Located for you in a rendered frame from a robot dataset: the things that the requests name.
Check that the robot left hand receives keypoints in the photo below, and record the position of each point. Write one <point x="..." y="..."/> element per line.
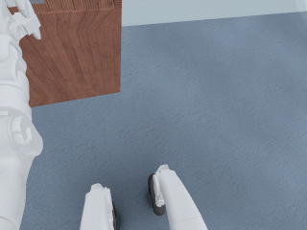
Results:
<point x="19" y="24"/>

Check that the left robot upper arm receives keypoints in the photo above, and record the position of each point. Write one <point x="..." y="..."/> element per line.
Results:
<point x="20" y="143"/>

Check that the robot right foot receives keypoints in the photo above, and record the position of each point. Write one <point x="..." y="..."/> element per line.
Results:
<point x="158" y="210"/>

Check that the left robot thigh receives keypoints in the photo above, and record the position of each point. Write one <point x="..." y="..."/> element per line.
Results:
<point x="97" y="206"/>

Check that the cabinet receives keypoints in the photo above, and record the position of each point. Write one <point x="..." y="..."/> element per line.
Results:
<point x="78" y="55"/>

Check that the robot left forearm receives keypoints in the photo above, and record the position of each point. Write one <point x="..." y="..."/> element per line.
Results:
<point x="14" y="85"/>

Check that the drawer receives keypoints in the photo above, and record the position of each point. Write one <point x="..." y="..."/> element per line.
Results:
<point x="68" y="5"/>

